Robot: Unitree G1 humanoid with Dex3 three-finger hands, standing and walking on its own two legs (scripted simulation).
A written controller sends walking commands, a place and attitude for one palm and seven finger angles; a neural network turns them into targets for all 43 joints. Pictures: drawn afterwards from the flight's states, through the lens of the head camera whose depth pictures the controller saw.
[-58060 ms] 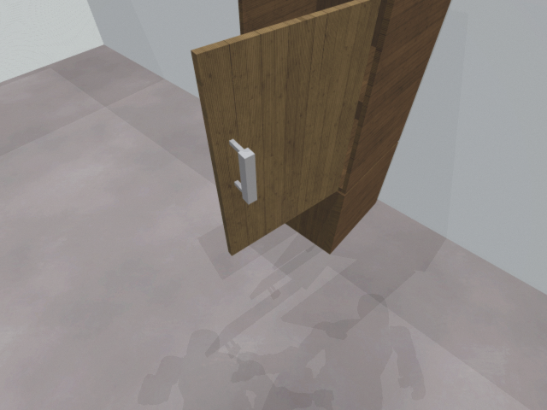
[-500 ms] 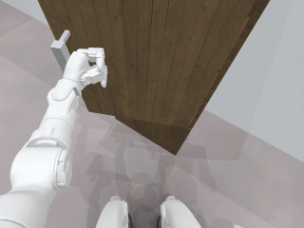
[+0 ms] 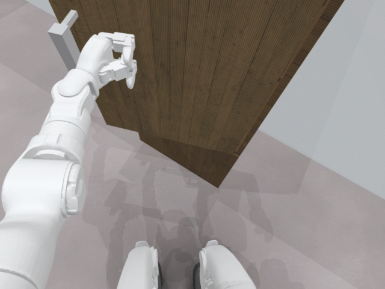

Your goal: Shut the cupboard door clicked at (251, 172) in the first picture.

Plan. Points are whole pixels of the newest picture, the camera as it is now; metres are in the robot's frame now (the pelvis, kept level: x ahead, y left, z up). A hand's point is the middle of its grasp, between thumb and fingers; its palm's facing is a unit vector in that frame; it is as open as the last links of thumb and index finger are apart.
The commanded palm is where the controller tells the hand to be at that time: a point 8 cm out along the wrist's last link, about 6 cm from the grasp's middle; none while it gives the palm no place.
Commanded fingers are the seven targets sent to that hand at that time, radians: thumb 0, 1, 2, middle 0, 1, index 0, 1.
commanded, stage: push the door shut along its arc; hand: left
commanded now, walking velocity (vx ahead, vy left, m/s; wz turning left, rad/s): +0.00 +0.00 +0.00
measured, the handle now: (78, 52) +0.57 +0.18 +0.10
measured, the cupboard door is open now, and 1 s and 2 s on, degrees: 19 11 11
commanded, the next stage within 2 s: pull the fist back off the door in 0.18 s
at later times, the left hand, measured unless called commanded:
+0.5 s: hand (149, 52) +0.56 +0.05 +0.10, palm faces +0.03 -1.00 +0.01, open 3.2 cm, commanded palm +0.53 +0.07 +0.10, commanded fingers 0.00 0.90 0.90 -1.30 -1.50 -1.30 -1.50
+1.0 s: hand (149, 88) +0.48 +0.05 +0.10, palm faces -0.01 -1.00 -0.01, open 3.1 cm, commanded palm +0.45 +0.09 +0.10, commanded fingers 0.00 0.90 0.90 -1.30 -1.50 -1.30 -1.50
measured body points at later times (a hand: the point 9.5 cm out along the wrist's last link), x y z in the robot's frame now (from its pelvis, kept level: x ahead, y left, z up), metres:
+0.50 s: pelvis +0.00 +0.00 -0.01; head +0.15 +0.02 +0.41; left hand +0.56 +0.10 +0.10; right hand -0.01 -0.24 -0.12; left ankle +0.06 +0.10 -0.63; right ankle +0.02 -0.10 -0.63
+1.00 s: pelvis +0.03 -0.02 +0.03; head +0.12 -0.02 +0.48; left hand +0.47 +0.10 +0.10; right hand +0.06 -0.28 -0.09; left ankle +0.06 +0.10 -0.63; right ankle +0.02 -0.10 -0.63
